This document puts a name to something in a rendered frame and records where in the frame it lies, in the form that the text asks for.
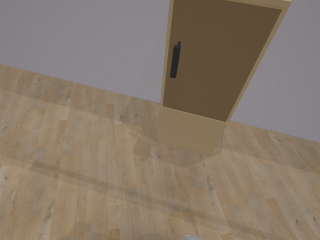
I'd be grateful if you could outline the handle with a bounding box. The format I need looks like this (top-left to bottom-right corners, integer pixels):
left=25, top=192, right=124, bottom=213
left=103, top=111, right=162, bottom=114
left=170, top=41, right=181, bottom=79

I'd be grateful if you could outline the cupboard door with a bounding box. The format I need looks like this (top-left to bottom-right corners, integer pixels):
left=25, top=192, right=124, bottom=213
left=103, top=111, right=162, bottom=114
left=163, top=0, right=282, bottom=122

